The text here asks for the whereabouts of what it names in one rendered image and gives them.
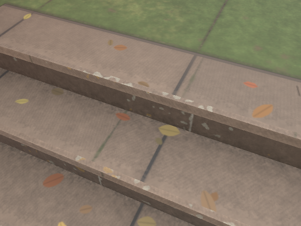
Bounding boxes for stairs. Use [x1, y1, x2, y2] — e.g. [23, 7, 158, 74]
[0, 53, 301, 226]

